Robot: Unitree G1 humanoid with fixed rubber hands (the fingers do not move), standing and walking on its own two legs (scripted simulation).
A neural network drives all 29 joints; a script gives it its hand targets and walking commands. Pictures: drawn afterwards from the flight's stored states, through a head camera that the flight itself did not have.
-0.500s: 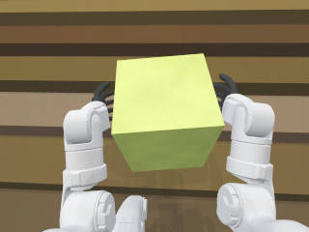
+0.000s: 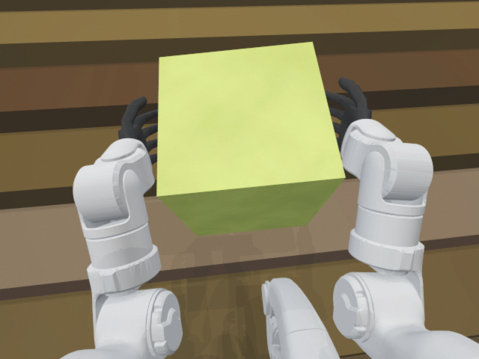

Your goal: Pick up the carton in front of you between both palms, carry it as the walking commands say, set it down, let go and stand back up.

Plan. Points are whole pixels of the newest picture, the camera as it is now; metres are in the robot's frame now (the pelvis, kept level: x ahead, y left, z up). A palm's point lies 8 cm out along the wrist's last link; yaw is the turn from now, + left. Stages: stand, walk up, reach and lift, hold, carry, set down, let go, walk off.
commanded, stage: carry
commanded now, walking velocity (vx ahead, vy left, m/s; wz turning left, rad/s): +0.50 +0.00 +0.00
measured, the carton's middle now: (245, 155) +0.39 -0.03 +0.12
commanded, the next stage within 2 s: none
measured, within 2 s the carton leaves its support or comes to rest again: neither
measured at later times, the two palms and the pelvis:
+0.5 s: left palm out of the picture +0.66 +0.18 +0.25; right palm out of the picture +0.71 -0.11 +0.26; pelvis +0.32 -0.03 +0.11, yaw +3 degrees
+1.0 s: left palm out of the picture +1.03 +0.12 +0.39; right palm out of the picture +1.01 -0.17 +0.41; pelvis +0.65 +0.02 +0.23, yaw +0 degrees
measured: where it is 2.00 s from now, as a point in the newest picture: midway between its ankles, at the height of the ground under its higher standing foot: (211, 79)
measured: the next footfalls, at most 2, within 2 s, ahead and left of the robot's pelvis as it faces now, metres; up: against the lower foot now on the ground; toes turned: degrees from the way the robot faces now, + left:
right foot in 0.24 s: +0.36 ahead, -0.08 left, +0.11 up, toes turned -2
left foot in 0.68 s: +0.66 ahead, +0.12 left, +0.22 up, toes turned +5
